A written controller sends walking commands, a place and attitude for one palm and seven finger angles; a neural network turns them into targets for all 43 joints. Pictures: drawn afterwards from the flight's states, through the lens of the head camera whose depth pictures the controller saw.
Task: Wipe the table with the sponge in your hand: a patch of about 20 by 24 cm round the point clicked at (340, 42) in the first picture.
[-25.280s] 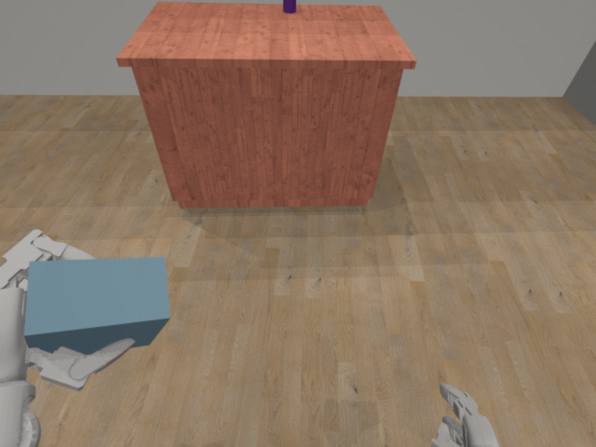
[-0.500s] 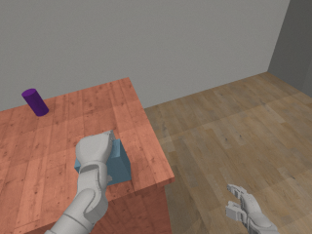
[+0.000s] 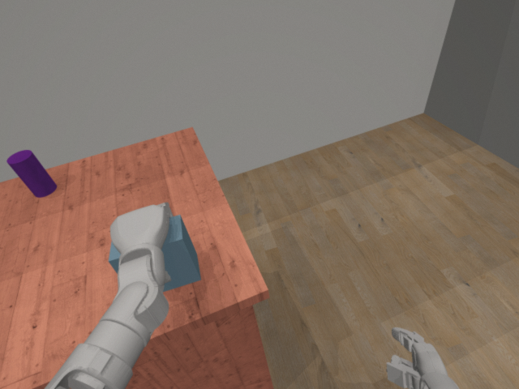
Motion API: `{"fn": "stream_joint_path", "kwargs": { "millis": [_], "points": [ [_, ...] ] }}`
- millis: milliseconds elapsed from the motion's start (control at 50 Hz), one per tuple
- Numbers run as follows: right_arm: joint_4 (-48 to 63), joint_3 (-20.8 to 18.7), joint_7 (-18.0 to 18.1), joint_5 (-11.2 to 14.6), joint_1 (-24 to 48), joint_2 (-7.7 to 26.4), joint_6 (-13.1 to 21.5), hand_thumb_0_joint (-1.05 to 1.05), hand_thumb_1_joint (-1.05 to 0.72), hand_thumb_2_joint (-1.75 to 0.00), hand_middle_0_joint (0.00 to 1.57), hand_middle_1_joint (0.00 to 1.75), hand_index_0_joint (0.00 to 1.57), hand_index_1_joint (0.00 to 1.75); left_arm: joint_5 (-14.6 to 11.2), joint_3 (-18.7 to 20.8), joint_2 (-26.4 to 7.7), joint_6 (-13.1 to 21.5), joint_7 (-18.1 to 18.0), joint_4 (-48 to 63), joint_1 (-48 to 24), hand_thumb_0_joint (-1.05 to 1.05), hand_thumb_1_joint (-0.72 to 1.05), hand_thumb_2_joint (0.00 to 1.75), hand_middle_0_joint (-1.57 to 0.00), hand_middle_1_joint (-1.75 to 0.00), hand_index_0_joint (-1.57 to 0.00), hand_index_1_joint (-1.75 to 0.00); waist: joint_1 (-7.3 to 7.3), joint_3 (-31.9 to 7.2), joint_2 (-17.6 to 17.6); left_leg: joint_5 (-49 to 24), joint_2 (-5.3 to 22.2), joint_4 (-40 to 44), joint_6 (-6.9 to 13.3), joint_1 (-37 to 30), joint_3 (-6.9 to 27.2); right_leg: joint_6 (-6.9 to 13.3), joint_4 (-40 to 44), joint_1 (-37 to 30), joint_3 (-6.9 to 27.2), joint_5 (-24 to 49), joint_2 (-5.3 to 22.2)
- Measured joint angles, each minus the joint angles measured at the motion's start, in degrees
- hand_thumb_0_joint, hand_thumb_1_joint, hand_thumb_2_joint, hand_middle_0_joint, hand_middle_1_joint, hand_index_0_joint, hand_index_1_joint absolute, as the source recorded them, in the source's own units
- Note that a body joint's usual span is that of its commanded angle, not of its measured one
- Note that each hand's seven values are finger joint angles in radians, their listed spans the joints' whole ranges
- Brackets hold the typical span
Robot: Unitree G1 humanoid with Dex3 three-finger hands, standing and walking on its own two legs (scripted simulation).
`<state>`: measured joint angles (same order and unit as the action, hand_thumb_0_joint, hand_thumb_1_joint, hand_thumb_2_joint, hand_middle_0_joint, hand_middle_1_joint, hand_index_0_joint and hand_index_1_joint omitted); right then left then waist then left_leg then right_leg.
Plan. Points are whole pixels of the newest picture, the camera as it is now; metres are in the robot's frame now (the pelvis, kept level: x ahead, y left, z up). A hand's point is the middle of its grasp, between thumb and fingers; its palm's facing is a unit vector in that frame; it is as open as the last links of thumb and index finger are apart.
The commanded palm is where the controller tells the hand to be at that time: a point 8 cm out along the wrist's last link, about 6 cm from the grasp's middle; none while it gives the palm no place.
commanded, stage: wipe forward along the third lane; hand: left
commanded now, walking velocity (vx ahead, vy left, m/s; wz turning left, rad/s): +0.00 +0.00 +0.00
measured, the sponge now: (161, 264) +0.32 +0.22 +0.02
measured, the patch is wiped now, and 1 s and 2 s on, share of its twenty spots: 0.85 0.95 1.00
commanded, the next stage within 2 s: wipe back along the third lane in 1.12 s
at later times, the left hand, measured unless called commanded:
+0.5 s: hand (156, 225) +0.37 +0.24 +0.06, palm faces -0.07 -0.03 -1.00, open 10.5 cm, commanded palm +0.35 +0.25 +0.10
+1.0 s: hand (151, 208) +0.41 +0.26 +0.07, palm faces -0.08 -0.01 -1.00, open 10.5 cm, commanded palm +0.40 +0.27 +0.10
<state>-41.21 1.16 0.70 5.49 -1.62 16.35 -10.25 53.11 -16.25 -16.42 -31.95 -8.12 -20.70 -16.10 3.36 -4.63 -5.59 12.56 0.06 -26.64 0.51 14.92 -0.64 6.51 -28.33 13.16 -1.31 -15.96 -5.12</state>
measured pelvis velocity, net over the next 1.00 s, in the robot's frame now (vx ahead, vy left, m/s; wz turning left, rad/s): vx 0.00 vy -0.01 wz -0.06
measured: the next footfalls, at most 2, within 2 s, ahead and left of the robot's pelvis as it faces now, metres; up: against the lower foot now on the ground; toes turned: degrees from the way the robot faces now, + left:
none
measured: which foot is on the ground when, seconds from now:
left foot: down 0.00-1.00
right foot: down 0.00-1.00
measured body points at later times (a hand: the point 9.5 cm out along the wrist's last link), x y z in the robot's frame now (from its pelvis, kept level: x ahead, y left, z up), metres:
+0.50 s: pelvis +0.00 -0.02 +0.00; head +0.01 -0.07 +0.44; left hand +0.37 +0.23 +0.12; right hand +0.16 -0.27 -0.13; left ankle +0.02 +0.14 -0.73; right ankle -0.01 -0.04 -0.74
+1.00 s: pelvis +0.00 -0.01 -0.01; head +0.02 -0.05 +0.44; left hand +0.41 +0.26 +0.12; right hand +0.12 -0.28 -0.14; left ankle +0.02 +0.14 -0.73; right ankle -0.01 -0.04 -0.74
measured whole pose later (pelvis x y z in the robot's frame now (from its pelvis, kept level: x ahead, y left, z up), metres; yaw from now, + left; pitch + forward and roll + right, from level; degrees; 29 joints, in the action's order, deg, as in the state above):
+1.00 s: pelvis +0.00 -0.01 -0.01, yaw -3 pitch +9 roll +1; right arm -42.5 0.2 1.7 5.3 -9.2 17.2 -8.7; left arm 53.3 -4.0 -27.7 -15.5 -9.4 -50.9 -34.9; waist -1.0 -7.0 -3.9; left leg 15.0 0.0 -31.3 2.4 25.5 4.6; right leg 7.7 -30.0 23.1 0.8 -15.2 -8.2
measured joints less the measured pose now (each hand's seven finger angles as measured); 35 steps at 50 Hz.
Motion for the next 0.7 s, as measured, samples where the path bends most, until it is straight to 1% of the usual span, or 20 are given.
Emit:
{"fn": "stream_joint_path", "kwargs": {
  "millis": [120, 280, 380, 540, 700],
  "points": [
    [-0.32, -0.14, 0.96, 0.16, -1.16, 0.31, 0.04, 0.01, -0.91, -0.9, 0.2, 0.3, 0.2, 0.3, -0.03, 0.69, -0.85, 1.48, 0.11, -4.99, -3.86, -0.02, -0.53, 1.04, -0.67, -1.33, -0.7, -1.31, -0.52, -0.05, 0.33, 0.07, 0.21, -0.55, 0.31, 1.41, 0.47, 0.44, -0.27, 1.21, -0.43, 0.09, -0.29],
    [-0.62, -0.32, 1.69, 0.15, -2.62, 0.28, 0.25, 0.01, -0.91, -0.9, 0.2, 0.3, 0.2, 0.3, -0.77, 3.11, -2.93, 4.61, 0.55, -11.8, -8.64, -0.01, -0.53, 1.04, -0.67, -1.33, -0.71, -1.31, -1.49, -0.35, 0.74, 0.19, 0.66, -1.03, 0.74, 3.17, 0.68, 1.01, -0.28, 2.84, -0.47, 0.34, -0.88],
    [-0.55, -0.51, 1.56, 0.1, -3.76, 0.47, 0.29, 0.01, -0.91, -0.9, 0.2, 0.3, 0.2, 0.3, -0.87, 4.86, -4.24, 6.75, 0.62, -14.41, -9.84, -0.01, -0.53, 1.04, -0.67, -1.33, -0.71, -1.31, -1.88, -0.69, 0.89, 0.44, 0.76, -1.32, 1.06, 4.07, 1.07, 1.28, -0.23, 3.71, -0.07, 0.43, -1.3],
    [-0.75, -0.69, 1.49, 0.02, -4.62, 0.86, 0.64, 0.01, -0.91, -0.9, 0.2, 0.3, 0.2, 0.3, -1.04, 7.86, -6.75, 9.96, 0.4, -17.48, -10.73, -0.01, -0.53, 1.04, -0.67, -1.32, -0.71, -1.31, -2.01, -1.28, 1.04, 1.51, 0.32, -2.25, 1.66, 5.53, 3.51, 1.58, -0.62, 5.35, 1.39, 0.56, -2.39],
    [-0.6, -0.97, 1.47, -0.01, -5.58, 1.12, 1.21, 0.01, -0.91, -0.9, 0.2, 0.3, 0.2, 0.3, -0.87, 9.88, -8.76, 12.23, 0.07, -21.31, -12.6, 0.0, -0.53, 1.04, -0.67, -1.32, -0.71, -1.31, -2.88, -1.89, 1.28, 2.17, 0.09, -3.23, 1.98, 7.19, 4.74, 1.68, -1.2, 7.02, 2.03, 0.53, -2.96]
  ]
}}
